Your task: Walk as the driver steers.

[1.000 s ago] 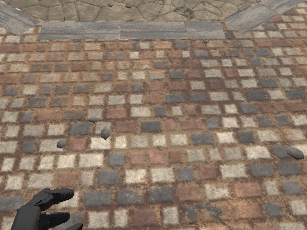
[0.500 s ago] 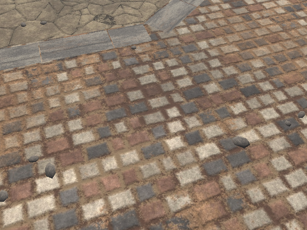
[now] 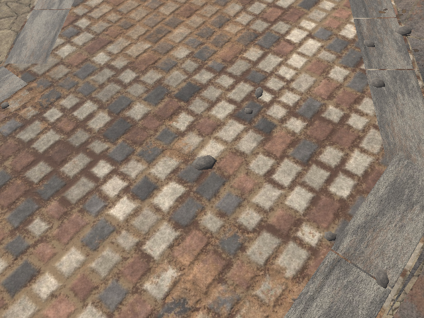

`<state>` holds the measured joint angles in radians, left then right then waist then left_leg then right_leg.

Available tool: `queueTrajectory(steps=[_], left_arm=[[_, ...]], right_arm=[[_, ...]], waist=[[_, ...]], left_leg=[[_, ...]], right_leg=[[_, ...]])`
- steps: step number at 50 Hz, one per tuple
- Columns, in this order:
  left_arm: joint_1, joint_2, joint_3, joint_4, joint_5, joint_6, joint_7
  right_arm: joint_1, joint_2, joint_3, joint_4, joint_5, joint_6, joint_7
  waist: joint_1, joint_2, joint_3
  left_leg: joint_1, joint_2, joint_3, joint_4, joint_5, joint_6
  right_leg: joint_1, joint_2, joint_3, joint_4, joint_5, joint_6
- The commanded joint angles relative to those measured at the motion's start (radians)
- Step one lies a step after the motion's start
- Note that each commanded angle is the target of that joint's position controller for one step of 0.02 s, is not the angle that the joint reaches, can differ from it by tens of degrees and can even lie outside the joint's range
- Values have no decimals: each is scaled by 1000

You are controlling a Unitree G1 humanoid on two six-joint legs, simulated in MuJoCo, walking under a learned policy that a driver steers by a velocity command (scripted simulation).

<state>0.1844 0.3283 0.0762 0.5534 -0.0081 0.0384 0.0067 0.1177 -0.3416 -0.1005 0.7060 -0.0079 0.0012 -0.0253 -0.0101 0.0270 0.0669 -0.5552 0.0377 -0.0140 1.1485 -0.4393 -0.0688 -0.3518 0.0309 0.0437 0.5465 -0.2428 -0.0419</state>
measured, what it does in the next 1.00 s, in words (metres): steps on the spot, turning left: left foot, then right foot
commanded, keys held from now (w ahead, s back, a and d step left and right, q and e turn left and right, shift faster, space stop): q+shift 0.90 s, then shift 0.10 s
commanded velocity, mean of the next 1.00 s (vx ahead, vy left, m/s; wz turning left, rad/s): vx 0.00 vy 0.00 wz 0.61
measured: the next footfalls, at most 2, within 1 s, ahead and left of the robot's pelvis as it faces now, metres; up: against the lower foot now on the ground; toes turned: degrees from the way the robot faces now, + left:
left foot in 0.34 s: +0.04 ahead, +0.13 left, +0.00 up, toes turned +10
right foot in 0.80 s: +0.18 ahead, -0.05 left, +0.00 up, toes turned +42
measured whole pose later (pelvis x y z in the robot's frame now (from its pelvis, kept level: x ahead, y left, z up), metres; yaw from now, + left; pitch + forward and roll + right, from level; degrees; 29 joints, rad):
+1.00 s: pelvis +0.07 +0.00 +0.01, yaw +43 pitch +2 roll -1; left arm 0.13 0.27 0.07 0.69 0.02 0.00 0.04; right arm 0.20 -0.37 -0.10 0.58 0.02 0.07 -0.02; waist 0.02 0.05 0.06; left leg -0.55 0.00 -0.09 1.13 -0.41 -0.09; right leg -0.24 0.01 -0.03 0.42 -0.21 -0.03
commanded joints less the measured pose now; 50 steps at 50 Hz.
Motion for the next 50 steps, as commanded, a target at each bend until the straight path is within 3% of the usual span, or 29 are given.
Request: queueTrajectory(steps=[1, 4, 5, 7, 9, 10, 14, 16, 17, 18, 19, 20, 21, 22, 23, 24, 26, 29, 35, 38, 39, 40, 41, 42, 43, 44, 46, 48, 50], left_arm=[[-81, 100, 17, -76, 14, -19, 23], [-83, 28, -16, -28, 31, -31, 21], [-77, 22, -20, -10, 39, -34, 18], [-67, 76, -6, 17, 48, -35, 10], [-64, 129, 13, 32, 38, -27, 11], [-62, 133, 16, 39, 30, -23, 14], [-91, 116, 22, 48, 8, -13, 30], [-103, 103, 26, 55, -5, -7, 37], [-73, 78, 26, 58, 2, -11, 38], [-118, 36, 14, 4, 43, -20, 34], [-230, 32, 9, -24, 40, -32, 35], [-220, 44, 14, -17, 23, -37, 31], [-202, 44, 17, 1, 14, -38, 30], [-194, 49, 20, 12, 16, -38, 32], [-193, 55, 24, 16, 18, -38, 33], [-187, 40, 21, 21, 15, -40, 27], [-171, 26, 17, 36, 7, -44, 20], [-179, 24, 17, 48, 4, -50, 18], [-165, 58, 31, 64, -3, -71, 3], [-99, 84, 48, 88, -7, -87, -6], [-67, 99, 57, 102, -5, -89, -4], [-67, 148, 66, 93, 7, -83, 1], [-95, 189, 67, 83, 42, -74, 3], [-117, 148, 61, 66, 52, -79, 3], [-151, 96, 46, 52, 42, -77, 13], [-174, 72, 39, 47, 31, -69, 24], [-159, 69, 29, 52, 17, -57, 43], [-86, 87, 30, 74, 24, -48, 46], [-37, 111, 35, 91, 27, -43, 39]], right_arm=[[40, -71, -8, -36, 3, -3, -2], [62, 2, 29, -15, 13, 5, 10], [54, 11, 37, -16, 14, 7, 17], [27, -45, 27, -41, 24, 12, 21], [10, -98, 13, -70, 34, 16, 21], [13, -98, 11, -79, 35, 16, 22], [80, -53, 16, -84, 37, 17, 35], [135, -51, 9, -76, 36, 14, 39], [165, -111, -11, -78, 29, 11, 30], [179, -241, -43, -103, 24, 3, 17], [248, -210, -36, -107, -8, -9, 23], [234, -187, -31, -106, -14, -24, 23], [179, -170, -32, -113, 5, -28, 17], [132, -152, -27, -125, 28, -20, 8], [101, -136, -21, -137, 42, -8, -5], [93, -132, -19, -144, 43, 5, -13], [100, -139, -25, -153, 35, 21, -23], [100, -159, -35, -165, 35, 33, -31], [51, -170, -44, -200, 33, 49, -21], [0, -161, -40, -220, 44, 54, -17], [-8, -142, -33, -226, 48, 54, -17], [74, -80, -15, -215, 35, 57, -13], [109, -82, -16, -240, 37, 51, -10], [122, -175, -41, -227, 26, 42, -5], [112, -216, -56, -204, 33, 43, -1], [114, -204, -57, -187, 32, 51, -1], [102, -144, -36, -190, 31, 58, 5], [45, -96, -13, -218, 33, 50, 7], [8, -75, 0, -234, 26, 43, 6]], waist=[[-12, -134, -229], [-3, -137, -223], [11, -155, -206], [37, -184, -140], [53, -182, -77], [53, -171, -61], [23, -140, -91], [-11, -117, -108], [-3, 13, -124], [17, 287, -122], [-76, 267, -184], [-58, 151, -191], [-25, 75, -180], [-9, 33, -168], [3, 39, -176], [10, 53, -179], [9, 63, -189], [2, 85, -182], [-4, 163, -166], [29, 177, -169], [39, 151, -176], [-5, -24, -225], [-52, -284, -167], [-47, -253, -131], [-42, -186, -106], [-41, -147, -88], [-14, -141, -70], [30, -143, -79], [58, -156, -113]], left_leg=[[-31, 13, -13, -4, 109, -20], [114, 47, -8, -236, 171, -20], [162, 52, -3, -298, 181, -15], [186, 38, 17, -337, 147, 0], [121, 25, 30, -331, 67, 17], [93, 28, 30, -330, 36, 25], [110, 19, 64, -409, 30, 56], [217, -11, 73, -600, 212, 95], [318, 47, -81, -704, 475, 149], [478, 271, -463, -740, 878, 311], [563, 340, -595, -792, 912, 452], [594, 303, -526, -778, 858, 426], [595, 245, -451, -756, 822, 368], [582, 211, -403, -751, 799, 328], [559, 183, -375, -755, 778, 304], [536, 154, -363, -759, 774, 296], [535, 125, -358, -761, 739, 290], [500, 104, -399, -756, 633, 277], [401, 72, -527, -732, 541, 252], [368, 30, -571, -687, 497, 214], [314, -9, -550, -643, 382, 179], [214, -97, -442, -471, 22, 132], [4, -218, -265, -271, -227, 81], [-53, -120, -230, -79, -188, 37], [-52, -78, -195, -8, -105, 19], [-55, -59, -170, 30, -33, 5], [-83, -35, -109, 98, 45, -19], [-97, -19, -59, 29, 52, -31], [-92, -8, -56, -59, 19, -39]], right_leg=[[205, -238, 182, -152, 541, -181], [162, -207, 89, -161, 451, -157], [137, -212, 78, -176, 389, -160], [96, -242, 99, -201, 260, -183], [110, -289, 142, -206, 206, -204], [132, -310, 159, -198, 225, -208], [220, -341, 135, -114, 416, -187], [196, -290, 53, -20, 373, -114], [113, -203, -38, 148, 204, -30], [-183, -16, -138, 419, -191, 90], [-333, 68, 2, 611, -468, 106], [-367, 32, 65, 692, -426, 97], [-383, 13, 76, 693, -340, 93], [-390, -1, 79, 648, -272, 99], [-354, -9, 82, 608, -217, 107], [-317, 8, 69, 580, -179, 119], [-287, 32, 62, 479, -131, 134], [-235, 53, 73, 320, -94, 145], [-85, 76, 97, 108, -77, 127], [62, 60, 84, -116, 22, 103], [168, 11, 90, -214, 129, 85], [307, -183, 258, -237, 150, 10], [304, -358, 510, -268, 270, -142], [247, -435, 542, -278, 255, -215], [206, -379, 416, -268, 192, -195], [186, -307, 309, -260, 110, -157], [180, -258, 196, -262, 165, -152], [229, -252, 145, -264, 260, -179], [306, -278, 135, -247, 356, -205]])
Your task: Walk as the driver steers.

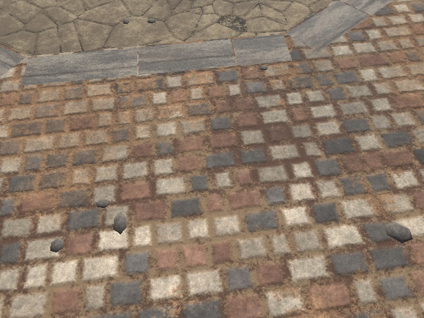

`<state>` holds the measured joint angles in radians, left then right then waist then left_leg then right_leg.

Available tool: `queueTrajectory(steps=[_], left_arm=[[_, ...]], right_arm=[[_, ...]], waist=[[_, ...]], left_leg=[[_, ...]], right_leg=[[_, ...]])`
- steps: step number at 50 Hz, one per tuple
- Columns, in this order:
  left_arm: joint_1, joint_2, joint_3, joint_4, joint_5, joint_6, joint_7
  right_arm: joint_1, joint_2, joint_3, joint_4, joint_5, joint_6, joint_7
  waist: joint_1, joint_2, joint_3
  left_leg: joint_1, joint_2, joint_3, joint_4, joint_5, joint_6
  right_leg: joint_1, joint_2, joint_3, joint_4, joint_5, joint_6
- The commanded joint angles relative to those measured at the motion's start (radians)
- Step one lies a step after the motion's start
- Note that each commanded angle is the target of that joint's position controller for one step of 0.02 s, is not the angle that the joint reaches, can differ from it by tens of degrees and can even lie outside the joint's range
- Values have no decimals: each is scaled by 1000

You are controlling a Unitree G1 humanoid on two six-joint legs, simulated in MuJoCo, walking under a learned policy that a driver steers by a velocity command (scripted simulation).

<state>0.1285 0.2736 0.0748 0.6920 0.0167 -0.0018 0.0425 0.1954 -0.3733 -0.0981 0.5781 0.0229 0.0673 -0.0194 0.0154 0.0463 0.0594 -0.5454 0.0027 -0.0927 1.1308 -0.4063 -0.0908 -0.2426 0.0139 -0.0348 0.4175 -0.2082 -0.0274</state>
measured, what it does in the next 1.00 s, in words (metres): walks ahead: left foot, then right foot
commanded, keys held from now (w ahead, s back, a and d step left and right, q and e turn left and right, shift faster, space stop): shift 0.08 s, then w+shift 0.08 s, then w+e+shift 0.24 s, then shift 0.60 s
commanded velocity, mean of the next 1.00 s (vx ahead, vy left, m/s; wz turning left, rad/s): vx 0.30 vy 0.00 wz -0.08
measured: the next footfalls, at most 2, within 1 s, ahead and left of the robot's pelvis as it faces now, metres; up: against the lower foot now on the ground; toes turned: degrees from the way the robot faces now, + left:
left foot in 0.22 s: +0.02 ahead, +0.15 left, +0.00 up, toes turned +4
right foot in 0.64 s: +0.40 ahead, -0.06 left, +0.00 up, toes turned -8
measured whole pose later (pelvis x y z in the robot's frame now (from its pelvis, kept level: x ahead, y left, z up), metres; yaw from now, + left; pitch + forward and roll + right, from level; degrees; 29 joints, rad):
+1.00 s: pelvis +0.34 +0.04 -0.01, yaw -9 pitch +0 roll -2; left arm 0.14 0.25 0.03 0.82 0.02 -0.03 -0.02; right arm 0.21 -0.27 -0.02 0.74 -0.01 0.00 -0.05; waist 0.02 0.04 0.03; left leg -0.43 0.09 -0.07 0.67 -0.23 -0.07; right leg -0.27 0.10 -0.02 0.42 -0.16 -0.07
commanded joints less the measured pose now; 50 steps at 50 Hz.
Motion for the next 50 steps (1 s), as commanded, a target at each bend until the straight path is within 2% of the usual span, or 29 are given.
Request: queueTrajectory(steps=[1, 4, 6, 8, 10, 11, 12, 13, 14, 15, 16, 17, 20, 22, 23, 26, 29, 31, 32, 33, 34, 35, 36, 37, 38, 41, 43, 48, 50], left_arm=[[20, 177, 39, -44, -1, -1, -3], [-7, 209, 46, -39, -16, 5, -23], [47, 221, 48, -19, -38, 2, -36], [38, 222, 40, -10, -59, -11, -48], [45, 150, 9, 8, -55, -26, -62], [1, 55, -25, -12, -37, -41, -79], [-49, 51, -23, -79, -57, -66, -81], [-116, 120, -6, -100, -85, -82, -71], [-84, 134, 3, -96, -94, -85, -72], [-26, 138, 7, -66, -78, -83, -72], [5, 141, 15, -12, 54, -41, -95], [39, 137, 21, 5, 61, -17, -110], [21, 109, 13, 12, 13, 9, -131], [-37, 76, -1, -4, 19, 1, -130], [-42, 43, -13, -34, -87, -37, -107], [-203, 2, -47, -99, -37, -85, -129], [-93, 59, -26, -93, -28, -86, -137], [179, 144, 13, -24, -30, -78, -114], [286, 198, 27, 1, -16, -62, -87], [265, 275, 22, -1, 19, -51, -65], [306, 202, 16, -18, 17, -50, -62], [201, 189, 9, -24, 1, -51, -64], [107, 144, -1, -20, -25, -53, -64], [52, 99, -17, -24, -33, -57, -63], [27, 92, -19, -20, -21, -60, -64], [-38, 87, -19, 0, 3, -76, -75], [-54, 91, -17, 21, 7, -76, -71], [-36, 110, -16, 65, 4, -40, -58], [-55, 86, -28, 73, -6, -29, -57]], right_arm=[[-72, -35, 3, -107, -10, -26, 1], [-58, -20, 17, -95, -14, -28, 5], [-32, -17, 23, -75, 1, -28, 14], [38, -16, 24, -38, 8, -37, 27], [178, -21, 15, 34, 7, -56, 23], [323, -74, 1, 64, -4, -70, 13], [335, -196, -29, 49, -24, -91, 14], [322, -141, -20, 48, -31, -126, 15], [254, -82, 1, 46, -32, -151, 15], [205, -39, 14, 39, -27, -166, 16], [180, -49, 25, 60, -76, -146, 14], [163, -33, 29, 58, -74, -145, 13], [183, 2, 38, 89, -63, -158, 22], [232, 27, 46, 128, -67, -164, 21], [211, 12, 36, 112, -34, -170, 3], [255, -53, 26, 154, -24, -150, -27], [262, -104, 18, 186, -12, -137, -39], [213, -117, 17, 179, -11, -127, -34], [211, -90, 28, 151, -23, -137, -28], [407, 65, 74, 149, -52, -149, 3], [411, -38, 57, 213, -6, -162, 17], [254, -82, 40, 160, 29, -157, 17], [177, -55, 48, 128, 14, -152, 5], [155, -45, 45, 140, -1, -140, -8], [190, -40, 42, 145, -10, -122, -14], [254, 25, 53, 160, -23, -88, -26], [215, 37, 58, 147, -34, -81, -35], [95, 4, 48, 128, -24, -65, -36], [86, 11, 46, 128, -35, -69, -33]], waist=[[32, -180, -123], [20, -207, -149], [35, -218, -165], [-10, -229, -121], [-90, -135, -80], [-157, 54, -113], [-158, 202, -70], [-182, 116, -4], [-128, 126, 62], [-92, 120, 49], [-63, 61, 42], [-46, 85, 52], [-40, 80, 73], [-50, 27, 114], [-56, 53, 109], [-97, 8, 112], [-17, 95, -2], [134, 99, -157], [175, 8, -252], [20, -286, -443], [116, -120, -654], [97, -86, -470], [51, -42, -282], [17, -10, -186], [-23, -29, -152], [-80, -95, -133], [-74, -123, -153], [-23, -135, -140], [-43, -125, -111]], left_leg=[[-74, 32, 26, -94, -28, -15], [77, 25, 71, -266, -33, -2], [172, 12, 113, -380, -28, 27], [335, -4, 148, -560, 42, 89], [640, -15, 141, -723, 74, 144], [837, 191, -147, -829, -73, 196], [823, 414, -508, -926, -382, 332], [722, 434, -557, -985, -483, 374], [700, 399, -454, -984, -398, 332], [686, 350, -329, -977, -279, 284], [571, 279, -165, -1027, -152, 198], [514, 229, -58, -1041, -25, 171], [468, 197, 105, -1060, 124, 151], [472, 191, 165, -1041, 371, 170], [539, 208, 184, -1006, 455, 186], [536, 239, 227, -993, 772, 190], [617, 243, 234, -807, 1280, 171], [568, 209, 247, -485, 1310, 138], [351, 148, 230, -221, 945, 102], [13, -20, 151, 228, -281, 49], [27, -71, -127, 358, -308, 55], [-16, -4, -94, 310, -235, 62], [-56, 42, -25, 207, -156, 59], [-35, 67, -1, 156, -115, 49], [64, 84, 0, 112, -64, 40], [212, 90, 26, -60, 0, 8], [237, 93, 34, -211, 59, 1], [285, 87, 36, -420, 194, 14], [360, 64, 58, -565, 239, 37]], right_leg=[[213, -269, 199, -106, 359, -224], [168, -272, 141, -85, 440, -219], [115, -273, 153, -149, -8, -207], [-19, -276, 173, -181, -336, -176], [-256, -214, 138, -57, -383, -116], [-461, -113, 46, 296, -354, -37], [-744, -36, 18, 543, -357, -8], [-802, -65, 161, 695, -293, -23], [-853, -69, 208, 728, -171, -34], [-825, -86, 215, 733, -83, -28], [-670, -58, 163, 714, -23, -8], [-609, -47, 121, 742, 28, 9], [-600, -53, 87, 758, 128, 20], [-599, -35, 72, 654, 158, 17], [-618, -59, 124, 519, 222, 10], [-470, -17, -35, 249, 243, 5], [-256, 77, -91, 183, 194, -49], [82, 90, -40, 72, 329, -113], [382, -27, 107, 99, 577, -153], [752, -371, 490, 248, 1107, -356], [732, -432, 654, 148, 968, -447], [559, -368, 492, 59, 854, -383], [373, -307, 395, 4, 732, -324], [223, -272, 336, -42, 686, -297], [80, -245, 285, -91, 654, -284], [-124, -198, 167, -153, 665, -277], [-123, -177, 122, -142, 674, -256], [-119, -178, 165, -162, 141, -211], [-144, -155, 179, -126, -58, -168]])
